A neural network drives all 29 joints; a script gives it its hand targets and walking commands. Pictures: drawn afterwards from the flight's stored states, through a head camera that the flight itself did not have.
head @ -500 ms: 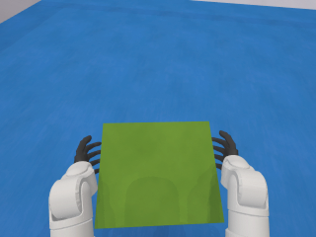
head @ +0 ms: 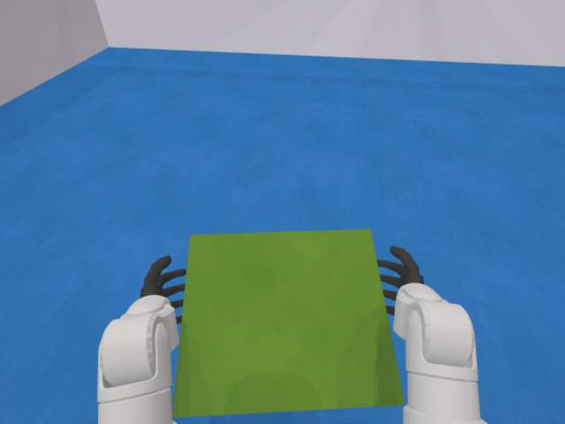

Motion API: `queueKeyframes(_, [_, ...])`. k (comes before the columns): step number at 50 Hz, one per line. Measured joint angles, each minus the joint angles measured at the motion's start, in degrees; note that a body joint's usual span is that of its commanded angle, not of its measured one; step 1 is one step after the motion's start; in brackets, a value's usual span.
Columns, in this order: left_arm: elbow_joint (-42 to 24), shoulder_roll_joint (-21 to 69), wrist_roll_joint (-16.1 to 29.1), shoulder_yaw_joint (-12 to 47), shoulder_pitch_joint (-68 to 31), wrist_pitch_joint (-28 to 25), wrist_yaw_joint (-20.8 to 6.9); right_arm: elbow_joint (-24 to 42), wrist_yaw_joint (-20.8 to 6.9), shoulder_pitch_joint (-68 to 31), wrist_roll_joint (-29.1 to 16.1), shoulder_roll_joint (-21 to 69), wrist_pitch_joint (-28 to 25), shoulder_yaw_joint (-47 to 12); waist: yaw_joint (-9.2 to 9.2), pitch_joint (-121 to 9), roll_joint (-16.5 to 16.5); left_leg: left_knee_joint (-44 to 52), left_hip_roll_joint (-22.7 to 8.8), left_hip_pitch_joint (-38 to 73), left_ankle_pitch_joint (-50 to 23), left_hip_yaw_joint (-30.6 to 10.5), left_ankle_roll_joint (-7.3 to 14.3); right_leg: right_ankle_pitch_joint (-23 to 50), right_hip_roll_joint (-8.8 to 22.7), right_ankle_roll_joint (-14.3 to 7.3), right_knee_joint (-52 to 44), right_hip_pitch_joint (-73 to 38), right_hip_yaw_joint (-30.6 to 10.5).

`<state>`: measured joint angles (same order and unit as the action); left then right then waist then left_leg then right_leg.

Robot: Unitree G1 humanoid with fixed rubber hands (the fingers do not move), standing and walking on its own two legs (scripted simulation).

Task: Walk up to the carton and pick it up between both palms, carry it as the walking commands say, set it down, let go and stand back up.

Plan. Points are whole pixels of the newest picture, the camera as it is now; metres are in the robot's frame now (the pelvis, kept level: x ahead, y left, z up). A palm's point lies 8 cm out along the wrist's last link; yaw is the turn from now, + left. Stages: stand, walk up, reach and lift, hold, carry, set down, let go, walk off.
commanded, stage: carry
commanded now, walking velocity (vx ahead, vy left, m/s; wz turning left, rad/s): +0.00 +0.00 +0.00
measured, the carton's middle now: (283, 326) +0.30 +0.00 +0.00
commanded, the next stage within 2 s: none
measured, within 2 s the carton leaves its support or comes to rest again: neither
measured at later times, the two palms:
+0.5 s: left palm (168, 303) +0.28 +0.16 +0.09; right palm (417, 297) +0.28 -0.18 +0.09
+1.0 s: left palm (178, 296) +0.29 +0.14 +0.09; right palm (422, 291) +0.29 -0.19 +0.09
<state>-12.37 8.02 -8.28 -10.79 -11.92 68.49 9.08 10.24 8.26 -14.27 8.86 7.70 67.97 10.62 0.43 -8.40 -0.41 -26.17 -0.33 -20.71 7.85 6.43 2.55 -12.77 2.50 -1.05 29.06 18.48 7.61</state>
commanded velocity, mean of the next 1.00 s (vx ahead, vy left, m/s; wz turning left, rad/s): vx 0.00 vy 0.00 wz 0.00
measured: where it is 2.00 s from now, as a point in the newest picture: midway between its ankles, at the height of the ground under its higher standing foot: outside the picture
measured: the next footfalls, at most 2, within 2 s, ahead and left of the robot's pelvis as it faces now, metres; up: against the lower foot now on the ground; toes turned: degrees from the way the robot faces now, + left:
none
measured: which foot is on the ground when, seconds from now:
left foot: down 0.00-1.00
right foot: down 0.00-1.00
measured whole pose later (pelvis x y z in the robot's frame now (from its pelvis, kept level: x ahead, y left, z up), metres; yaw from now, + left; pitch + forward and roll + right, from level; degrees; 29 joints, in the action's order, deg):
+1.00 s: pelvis +0.02 -0.02 +0.00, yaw +0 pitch +3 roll +0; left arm -15.0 8.0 -8.0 -10.0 -11.8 68.7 9.1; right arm 13.8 8.3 -12.6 8.4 8.1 67.6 10.6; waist 0.0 -7.1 -0.2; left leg -27.4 -1.7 -20.8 9.7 5.7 0.7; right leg -14.8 1.2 -2.7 29.6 18.2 8.2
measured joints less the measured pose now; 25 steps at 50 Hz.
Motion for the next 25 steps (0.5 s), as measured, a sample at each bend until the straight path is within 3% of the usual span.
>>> queueKeyframes(25, [-1.9, 0.0, 0.2, 0.7, 0.1, 0.0, -0.1, 3.0, 0.2, 1.3, -0.5, 0.5, -0.3, 0.2, -0.35, 1.1, 0.2, -0.6, -0.7, -0.5, 0.8, -0.3, -0.9, -0.9, -0.7, -0.8, 0.3, 0.4, 0.2])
